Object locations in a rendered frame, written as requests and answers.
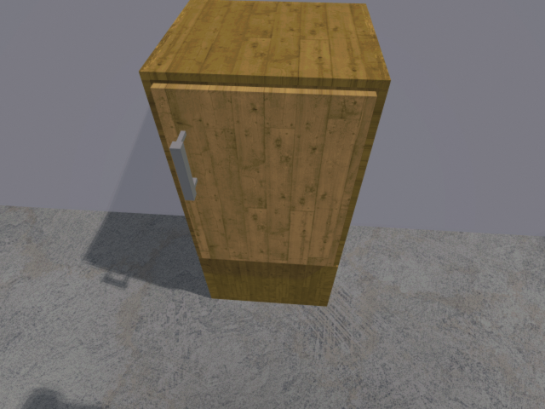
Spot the cupboard door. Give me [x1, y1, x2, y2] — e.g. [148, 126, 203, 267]
[150, 83, 377, 267]

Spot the handle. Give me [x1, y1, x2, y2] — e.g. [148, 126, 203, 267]
[169, 130, 198, 201]

